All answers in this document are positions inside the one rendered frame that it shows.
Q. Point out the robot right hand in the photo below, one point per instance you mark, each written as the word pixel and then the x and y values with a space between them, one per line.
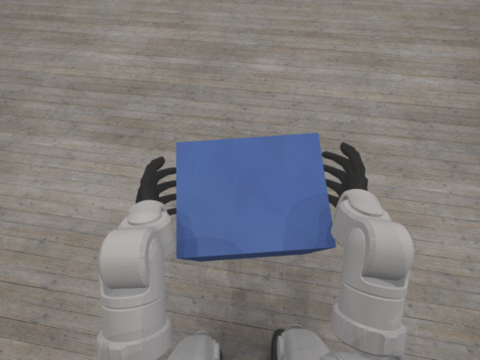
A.
pixel 352 178

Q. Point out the right robot forearm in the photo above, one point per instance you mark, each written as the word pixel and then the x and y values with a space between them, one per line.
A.
pixel 375 274

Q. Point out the left robot thigh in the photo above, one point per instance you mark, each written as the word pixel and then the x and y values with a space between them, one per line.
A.
pixel 196 347

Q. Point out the right robot thigh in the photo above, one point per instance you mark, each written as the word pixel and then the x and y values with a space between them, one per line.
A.
pixel 300 344

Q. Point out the robot left hand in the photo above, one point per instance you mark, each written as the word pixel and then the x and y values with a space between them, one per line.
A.
pixel 150 190

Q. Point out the robot thigh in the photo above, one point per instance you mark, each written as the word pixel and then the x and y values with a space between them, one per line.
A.
pixel 196 347
pixel 300 344

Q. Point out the carton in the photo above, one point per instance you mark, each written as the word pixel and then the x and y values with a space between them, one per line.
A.
pixel 251 197

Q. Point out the left robot forearm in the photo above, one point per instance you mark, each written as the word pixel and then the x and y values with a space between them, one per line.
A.
pixel 133 286

